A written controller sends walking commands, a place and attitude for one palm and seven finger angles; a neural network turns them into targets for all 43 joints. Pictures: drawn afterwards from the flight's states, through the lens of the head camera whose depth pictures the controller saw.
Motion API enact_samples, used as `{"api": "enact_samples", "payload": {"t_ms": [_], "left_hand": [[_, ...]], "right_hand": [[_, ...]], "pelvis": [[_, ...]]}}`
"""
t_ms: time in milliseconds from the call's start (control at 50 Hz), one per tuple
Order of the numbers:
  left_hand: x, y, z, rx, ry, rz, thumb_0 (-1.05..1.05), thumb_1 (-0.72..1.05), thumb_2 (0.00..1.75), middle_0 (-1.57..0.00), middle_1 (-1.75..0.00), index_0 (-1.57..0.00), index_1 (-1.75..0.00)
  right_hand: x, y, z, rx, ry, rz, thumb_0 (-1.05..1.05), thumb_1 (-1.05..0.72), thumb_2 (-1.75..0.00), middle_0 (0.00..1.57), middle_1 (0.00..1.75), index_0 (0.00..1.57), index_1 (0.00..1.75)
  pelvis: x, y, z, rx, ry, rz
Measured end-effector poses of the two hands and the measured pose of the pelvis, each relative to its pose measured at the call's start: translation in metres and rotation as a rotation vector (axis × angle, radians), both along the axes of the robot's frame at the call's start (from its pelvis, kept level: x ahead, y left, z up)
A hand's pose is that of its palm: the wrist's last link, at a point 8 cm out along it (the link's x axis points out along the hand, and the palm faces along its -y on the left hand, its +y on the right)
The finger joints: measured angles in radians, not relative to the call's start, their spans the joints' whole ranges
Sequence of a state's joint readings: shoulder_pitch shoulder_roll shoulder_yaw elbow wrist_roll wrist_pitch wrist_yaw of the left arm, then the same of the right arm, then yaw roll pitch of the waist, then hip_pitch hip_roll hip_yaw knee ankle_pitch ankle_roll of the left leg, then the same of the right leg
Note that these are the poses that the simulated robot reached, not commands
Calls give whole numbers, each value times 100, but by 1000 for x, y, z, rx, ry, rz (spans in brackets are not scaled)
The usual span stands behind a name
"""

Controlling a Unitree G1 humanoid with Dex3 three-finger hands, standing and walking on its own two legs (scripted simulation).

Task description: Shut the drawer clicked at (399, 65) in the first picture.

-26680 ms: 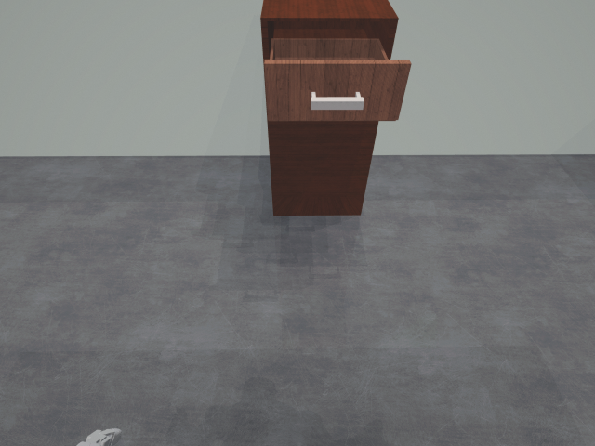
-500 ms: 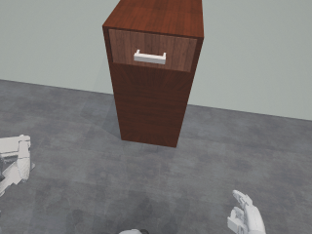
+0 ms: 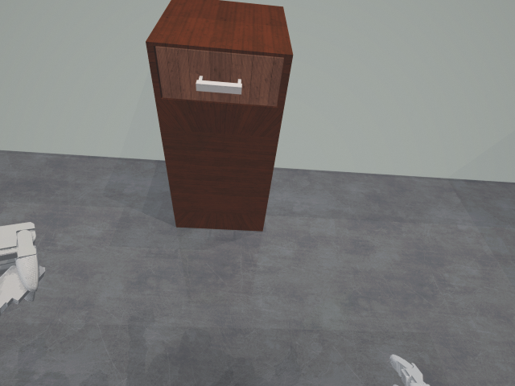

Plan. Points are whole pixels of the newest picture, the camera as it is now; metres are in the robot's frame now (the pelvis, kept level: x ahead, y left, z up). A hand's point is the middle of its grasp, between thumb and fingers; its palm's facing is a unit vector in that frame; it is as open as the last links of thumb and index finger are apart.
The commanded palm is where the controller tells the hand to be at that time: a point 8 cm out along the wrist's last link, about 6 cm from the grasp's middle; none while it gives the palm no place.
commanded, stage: stop stepping back and stand still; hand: left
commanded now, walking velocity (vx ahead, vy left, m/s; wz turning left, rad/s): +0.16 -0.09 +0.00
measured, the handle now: (219, 83) +0.92 +0.14 +0.01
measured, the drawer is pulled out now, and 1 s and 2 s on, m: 0.00 0.00 0.00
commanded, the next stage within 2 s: let the arm hang, fingers relaxed in 0.98 s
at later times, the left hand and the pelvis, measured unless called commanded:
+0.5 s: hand (26, 290) +0.18 +0.25 +0.17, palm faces +0.40 -0.83 -0.39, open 3.2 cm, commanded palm +0.11 +0.29 +0.18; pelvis -0.02 +0.01 +0.00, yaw +0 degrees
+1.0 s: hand (43, 258) +0.21 +0.25 +0.17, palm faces +0.31 -0.82 -0.49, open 3.2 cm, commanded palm +0.15 +0.30 +0.18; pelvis +0.01 +0.02 +0.01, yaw +0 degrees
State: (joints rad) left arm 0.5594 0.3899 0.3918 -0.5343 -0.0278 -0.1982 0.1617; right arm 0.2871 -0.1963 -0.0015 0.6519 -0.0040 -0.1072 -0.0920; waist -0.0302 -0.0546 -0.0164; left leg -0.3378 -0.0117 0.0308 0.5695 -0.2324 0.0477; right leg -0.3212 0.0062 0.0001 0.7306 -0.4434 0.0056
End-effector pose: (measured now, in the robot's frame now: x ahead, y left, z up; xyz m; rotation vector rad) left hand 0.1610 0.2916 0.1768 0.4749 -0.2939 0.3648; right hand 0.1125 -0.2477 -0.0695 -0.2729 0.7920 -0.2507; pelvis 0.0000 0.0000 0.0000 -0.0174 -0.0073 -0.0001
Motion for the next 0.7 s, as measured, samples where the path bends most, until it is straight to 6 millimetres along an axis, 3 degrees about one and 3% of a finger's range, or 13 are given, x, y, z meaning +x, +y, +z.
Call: {"api": "enact_samples", "payload": {"t_ms": [100,180,280,420,520,600,700], "left_hand": [[-16,-18,17,53,37,-77,1,89,90,-141,-160,-140,-159],[-36,-32,24,128,47,-113,1,89,90,-141,-159,-140,-159],[-48,-16,21,97,19,-35,1,89,90,-141,-159,-140,-159],[-35,2,0,-21,-37,14,1,89,90,-141,-160,-140,-159],[-24,-6,12,44,-29,-27,1,89,90,-141,-160,-140,-159],[-25,-15,21,120,3,-48,1,89,90,-141,-159,-140,-159],[-20,-4,15,84,60,-8,1,89,90,-141,-159,-140,-159]], "right_hand": [[-25,14,3,68,-16,4,2,-90,-90,20,30,20,30],[-27,15,-8,98,-18,15,1,-90,-90,21,30,20,30],[-23,10,-13,80,18,26,1,-90,-90,21,30,20,30],[-3,8,-4,-6,-68,31,1,-90,-90,20,30,20,30],[10,25,1,58,-102,60,1,-90,-90,20,30,20,30],[20,35,-8,115,-84,89,1,-90,-90,20,30,20,30],[29,38,-16,121,-7,87,1,-90,-90,20,30,20,30]], "pelvis": [[-14,-2,9,-11,-8,-12],[-22,-4,3,-9,-1,-19],[-28,-2,3,12,-18,-21],[-24,13,-7,7,-28,-2],[-21,9,-3,23,-27,8],[-14,5,-5,7,-15,9],[1,12,0,-3,4,7]]}}
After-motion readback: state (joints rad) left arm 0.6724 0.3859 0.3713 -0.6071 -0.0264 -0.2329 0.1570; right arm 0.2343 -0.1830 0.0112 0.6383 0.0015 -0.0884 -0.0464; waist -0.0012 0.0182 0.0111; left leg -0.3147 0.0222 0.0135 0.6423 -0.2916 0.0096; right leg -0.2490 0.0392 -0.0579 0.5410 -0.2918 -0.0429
